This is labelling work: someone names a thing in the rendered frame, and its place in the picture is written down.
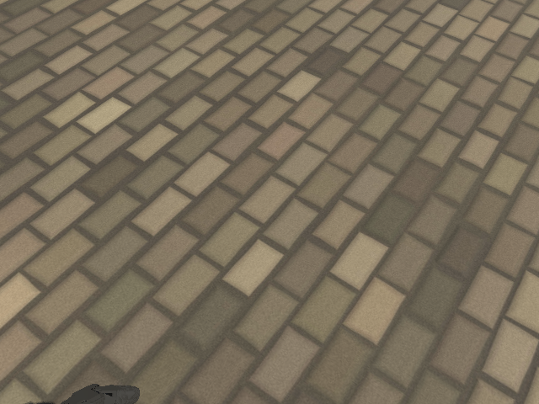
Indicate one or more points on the left robot hand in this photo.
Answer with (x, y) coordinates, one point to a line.
(109, 394)

